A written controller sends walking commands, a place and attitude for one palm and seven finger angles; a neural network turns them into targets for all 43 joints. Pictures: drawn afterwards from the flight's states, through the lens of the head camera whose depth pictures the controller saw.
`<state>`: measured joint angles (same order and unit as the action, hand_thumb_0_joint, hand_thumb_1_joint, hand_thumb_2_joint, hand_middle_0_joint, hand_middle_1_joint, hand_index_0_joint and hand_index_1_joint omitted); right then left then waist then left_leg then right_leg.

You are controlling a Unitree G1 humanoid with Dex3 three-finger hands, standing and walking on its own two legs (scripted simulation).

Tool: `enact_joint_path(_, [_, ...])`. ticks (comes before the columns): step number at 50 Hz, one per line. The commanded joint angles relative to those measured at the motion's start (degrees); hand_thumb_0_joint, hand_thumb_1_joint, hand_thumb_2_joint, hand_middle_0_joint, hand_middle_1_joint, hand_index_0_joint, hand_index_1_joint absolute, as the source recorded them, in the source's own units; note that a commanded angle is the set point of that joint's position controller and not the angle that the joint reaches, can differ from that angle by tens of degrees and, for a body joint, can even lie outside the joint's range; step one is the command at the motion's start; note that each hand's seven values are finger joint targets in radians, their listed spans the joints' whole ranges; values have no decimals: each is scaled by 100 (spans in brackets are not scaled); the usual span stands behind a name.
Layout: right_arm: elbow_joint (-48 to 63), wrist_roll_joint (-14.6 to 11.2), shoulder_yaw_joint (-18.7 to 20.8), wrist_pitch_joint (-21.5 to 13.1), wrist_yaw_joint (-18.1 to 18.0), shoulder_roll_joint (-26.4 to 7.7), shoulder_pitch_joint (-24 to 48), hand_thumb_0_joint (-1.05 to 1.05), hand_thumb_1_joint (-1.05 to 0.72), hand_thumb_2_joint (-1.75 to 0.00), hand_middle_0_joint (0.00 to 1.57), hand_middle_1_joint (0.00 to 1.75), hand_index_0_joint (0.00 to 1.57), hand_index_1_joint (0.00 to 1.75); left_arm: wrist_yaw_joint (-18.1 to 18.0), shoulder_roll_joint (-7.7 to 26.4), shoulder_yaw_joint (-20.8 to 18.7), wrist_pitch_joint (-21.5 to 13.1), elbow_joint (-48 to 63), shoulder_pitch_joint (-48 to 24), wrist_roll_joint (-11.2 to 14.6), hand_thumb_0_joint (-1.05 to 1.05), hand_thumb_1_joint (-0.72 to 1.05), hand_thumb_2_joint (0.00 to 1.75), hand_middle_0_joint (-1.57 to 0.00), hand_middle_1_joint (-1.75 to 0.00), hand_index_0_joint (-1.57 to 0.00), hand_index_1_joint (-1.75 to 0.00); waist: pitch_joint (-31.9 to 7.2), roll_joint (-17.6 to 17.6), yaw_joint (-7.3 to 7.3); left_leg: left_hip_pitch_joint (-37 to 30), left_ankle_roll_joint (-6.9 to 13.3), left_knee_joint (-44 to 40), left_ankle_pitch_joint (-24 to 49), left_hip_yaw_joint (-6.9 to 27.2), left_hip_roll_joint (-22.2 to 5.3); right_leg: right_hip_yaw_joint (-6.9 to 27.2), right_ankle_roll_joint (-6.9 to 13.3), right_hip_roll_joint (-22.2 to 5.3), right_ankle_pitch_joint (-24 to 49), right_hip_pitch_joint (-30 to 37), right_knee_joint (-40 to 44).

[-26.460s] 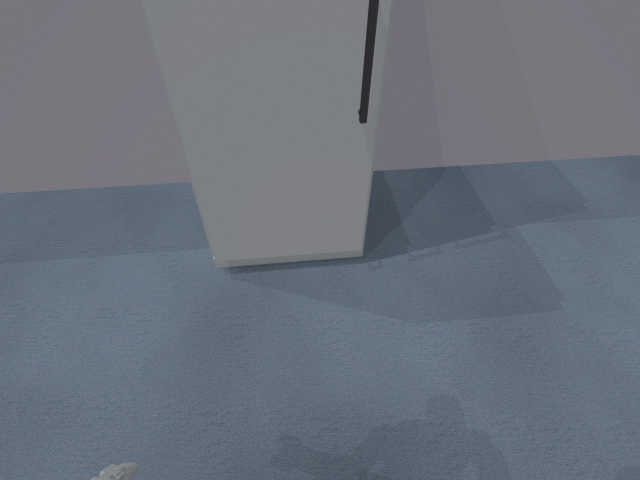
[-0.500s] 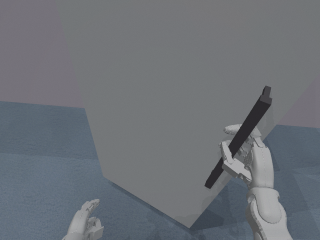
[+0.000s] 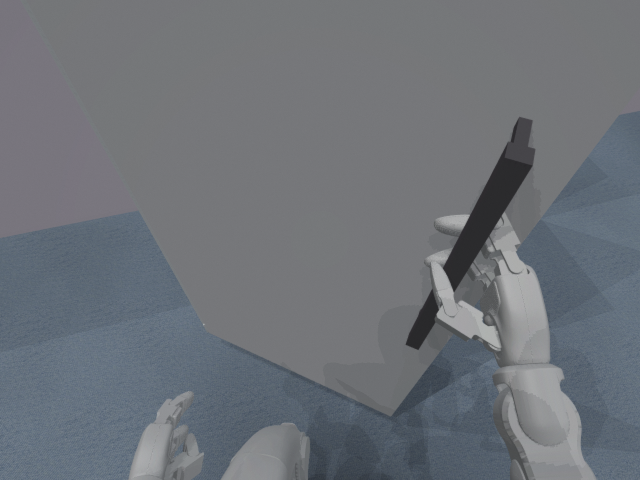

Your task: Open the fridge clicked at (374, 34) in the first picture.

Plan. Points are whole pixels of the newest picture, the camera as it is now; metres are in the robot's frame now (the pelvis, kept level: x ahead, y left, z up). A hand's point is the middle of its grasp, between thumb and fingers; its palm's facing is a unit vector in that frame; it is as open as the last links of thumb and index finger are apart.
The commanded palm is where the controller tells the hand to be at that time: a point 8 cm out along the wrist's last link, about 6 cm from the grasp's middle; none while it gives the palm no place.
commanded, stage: walk backward, drawing the door open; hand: right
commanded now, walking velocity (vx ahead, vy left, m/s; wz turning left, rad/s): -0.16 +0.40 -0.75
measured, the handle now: (452, 266) +0.34 -0.09 +0.11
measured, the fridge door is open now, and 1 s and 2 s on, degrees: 41 59 56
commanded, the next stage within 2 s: stop walking and hold the door back in 0.70 s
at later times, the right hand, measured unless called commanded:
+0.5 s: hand (384, 351) +0.22 -0.02 +0.14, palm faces +0.47 +0.86 -0.19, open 6.2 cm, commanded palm +0.17 -0.04 +0.14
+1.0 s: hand (321, 392) +0.18 +0.03 +0.13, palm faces +0.89 +0.43 -0.13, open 5.6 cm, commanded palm +0.14 +0.02 +0.13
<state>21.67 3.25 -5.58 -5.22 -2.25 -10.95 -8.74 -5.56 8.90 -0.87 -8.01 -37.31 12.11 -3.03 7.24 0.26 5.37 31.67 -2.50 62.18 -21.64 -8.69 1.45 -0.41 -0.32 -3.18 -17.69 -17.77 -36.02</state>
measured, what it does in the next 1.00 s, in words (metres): steps to the left, turning right: left foot, then right foot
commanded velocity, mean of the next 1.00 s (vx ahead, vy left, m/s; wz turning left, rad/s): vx -0.12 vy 0.21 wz -0.57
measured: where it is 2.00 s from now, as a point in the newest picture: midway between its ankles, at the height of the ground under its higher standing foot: outside the picture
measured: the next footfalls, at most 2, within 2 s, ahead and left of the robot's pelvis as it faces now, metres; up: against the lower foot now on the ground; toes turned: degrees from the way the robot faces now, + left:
left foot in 0.18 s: +0.01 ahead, +0.29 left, +0.00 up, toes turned -10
right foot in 0.36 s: +0.03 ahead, +0.07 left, +0.00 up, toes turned -26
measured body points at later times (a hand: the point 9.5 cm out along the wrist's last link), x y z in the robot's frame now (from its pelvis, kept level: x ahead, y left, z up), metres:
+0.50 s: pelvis +0.02 +0.24 +0.01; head +0.09 +0.18 +0.45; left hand +0.29 +0.35 -0.08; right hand +0.19 -0.06 +0.15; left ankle +0.09 +0.37 -0.63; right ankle -0.01 +0.08 -0.72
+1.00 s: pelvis +0.12 +0.39 +0.00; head +0.14 +0.33 +0.45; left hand +0.40 +0.43 -0.09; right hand +0.13 +0.02 +0.14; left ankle +0.20 +0.48 -0.67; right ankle +0.08 +0.34 -0.72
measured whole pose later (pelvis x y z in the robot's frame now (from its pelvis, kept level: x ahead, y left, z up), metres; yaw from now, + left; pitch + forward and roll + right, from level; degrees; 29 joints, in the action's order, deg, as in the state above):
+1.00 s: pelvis +0.12 +0.39 +0.00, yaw -49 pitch -2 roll +1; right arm 12.1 -2.0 7.2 -7.3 -8.7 -13.0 -0.1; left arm -5.6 12.1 0.4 -4.1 -36.1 10.2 0.5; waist 9.8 -1.1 -1.1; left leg 23.2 -2.1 57.9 -31.6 -5.7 -3.7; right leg -7.7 5.6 0.0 -19.0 -16.8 -37.6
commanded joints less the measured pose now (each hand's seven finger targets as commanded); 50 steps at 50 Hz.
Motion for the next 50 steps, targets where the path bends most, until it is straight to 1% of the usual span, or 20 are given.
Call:
enact_joint_path(1, [2246,-210,17,-854,255,-120,1263,0,-90,-90,45,140,45,140,152,1098,-370,-447,925,-961,32,0,90,90,-20,-30,-20,-30,-1039,884,-356,662,-76,800,-280,1698,-562,3002,1017,-2170,1205,778,1807])
enact_joint_path(7, [2058,-261,356,-599,-76,-283,1362,0,-90,-90,45,140,45,140,302,738,-437,-389,743,-581,348,0,90,90,-20,-30,-20,-30,-2190,478,-301,-2867,9,-4045,203,57,151,685,-36,-8,-680,316,886])
enact_joint_path(9, [2325,-262,816,-632,-130,-800,1508,0,-90,-90,45,140,45,140,296,291,-363,-288,783,-822,423,0,90,90,-20,-30,-20,-30,-2188,-1453,-421,-3154,687,-4319,1375,943,-1354,-396,-331,558,-1125,-930,-1723])
enact_joint_path(11, [2096,-254,1200,-691,-156,-859,1248,0,-90,-90,45,140,45,140,72,332,-261,-351,713,-1113,368,0,90,90,-20,-30,-20,-30,-2070,-1316,-678,-3483,1235,-3574,5176,895,-2249,-420,-155,306,-2320,-1856,-3561])
enact_joint_path(15, [1713,-381,662,-667,35,-275,1274,0,-90,-90,45,140,45,140,-31,332,-88,-348,691,-879,237,0,90,90,-20,-30,-20,-30,-1352,-663,-257,-2593,956,-2108,5072,-54,-1433,-853,-58,201,-909,-524,-886])
enact_joint_path(16, [1753,-442,623,-686,66,-236,1291,0,-90,-90,45,140,45,140,-24,399,-115,-332,661,-588,249,0,90,90,-20,-30,-20,-30,-1520,-281,-5,-1584,622,-803,4298,-391,-1004,-719,9,279,413,924,522])
enact_joint_path(17, [1650,-461,445,-767,132,-116,1290,0,-90,-90,45,140,45,140,-18,631,-262,-314,671,-566,168,0,90,90,-20,-30,-20,-30,-1486,596,60,284,176,743,1282,-184,-461,1069,359,-875,3087,2747,1512])
enact_joint_path(18, [2033,-401,536,-944,138,-195,1454,0,-90,-90,45,140,45,140,47,939,-314,-405,747,-591,86,0,90,90,-20,-30,-20,-30,-2053,1504,-223,1159,-64,1700,-1527,693,19,4297,933,-2746,5082,3336,1697])
enact_joint_path(19, [2087,-250,815,-1045,100,-653,1637,0,-90,-90,45,140,45,140,119,1114,-291,-394,696,-516,22,0,90,90,-20,-30,-20,-30,-2105,248,-157,1016,32,1845,-1029,1542,-283,4764,1372,-3163,3951,3006,1743])
enact_joint_path(25, [2056,-350,1144,-548,-13,-529,989,0,-90,-90,45,140,45,140,158,884,-361,-228,844,-953,134,0,90,90,-20,-30,-20,-30,-1408,1834,-594,-1341,-39,-1041,469,1058,-368,1008,483,-1244,1362,246,1664])
enact_joint_path(28, [1820,-447,1320,-416,-131,-599,976,0,-90,-90,45,140,45,140,129,873,-313,-251,1049,-768,320,0,90,90,-20,-30,-20,-30,-1607,1856,-551,-2521,-123,-2237,596,255,111,678,383,-807,-147,-329,1620])
enact_joint_path(30, [1808,-416,1600,-434,-238,-941,1055,0,-90,-90,45,140,45,140,143,748,-252,-184,1128,-811,385,0,90,90,-20,-30,-20,-30,-1725,1202,-623,-3003,-151,-3406,483,203,43,660,236,-480,-783,-562,849])
enact_joint_path(32, [1969,-431,2200,-345,-371,-1613,1029,0,-90,-90,45,140,45,140,102,374,-179,-134,1056,-808,405,0,90,90,-20,-30,-20,-30,-1794,-1527,-632,-2455,537,-4591,447,1813,-1598,-111,-190,518,-1620,-1023,-2241])
enact_joint_path(33, [2106,-429,2299,-392,-420,-1749,1036,0,-90,-90,45,140,45,140,40,358,-134,-165,1054,-1039,364,0,90,90,-20,-30,-20,-30,-1780,-1840,-756,-2101,1070,-4622,1476,2518,-2415,90,-135,461,-2123,-1392,-3888])
enact_joint_path(34, [2038,-424,2548,-457,-497,-1879,1026,0,-90,-90,45,140,45,140,38,381,-40,-139,919,-957,209,0,90,90,-20,-30,-20,-30,-1709,-946,-674,-2251,1216,-4263,2627,2046,-2583,159,-126,191,-1967,-1732,-4328])
enact_joint_path(36, [1845,-513,2446,-511,-407,-1629,435,0,-90,-90,45,140,45,140,28,541,-250,-49,899,-976,247,0,90,90,-20,-30,-20,-30,-1706,-1346,-604,-2940,1407,-3577,4484,1495,-2332,-59,-304,17,-1919,-1846,-4439])
enact_joint_path(43, [697,-617,1951,-468,-563,-1097,1221,0,-90,-90,45,140,45,140,-135,619,-11,134,986,-749,255,0,90,90,-20,-30,-20,-30,-1995,-758,-461,-2675,749,-2477,4808,443,-1799,-839,-152,330,22,242,486])
enact_joint_path(44, [883,-643,1797,-527,-602,-1028,1494,0,-90,-90,45,140,45,140,-130,679,-29,134,1067,-629,291,0,90,90,-20,-30,-20,-30,-2238,-426,-343,-2251,492,-1884,4490,437,-1675,-668,-55,253,1021,1222,1138])
enact_joint_path(46, [1009,-677,1421,-671,-667,-876,2073,0,-90,-90,45,140,45,140,-70,1009,-59,67,1216,-660,396,0,90,90,-20,-30,-20,-30,-2516,2015,-587,-266,-119,-139,-1274,433,-596,2045,1200,-2181,6512,2658,1047])
enact_joint_path(50, [153,-412,1234,-590,-717,-1066,3421,0,-90,-90,45,140,45,140,28,1077,-73,-25,822,-363,367,0,90,90,-20,-30,-20,-30,-2090,1463,-358,-352,-8,-100,-740,781,-528,965,996,-1452,5125,2069,909])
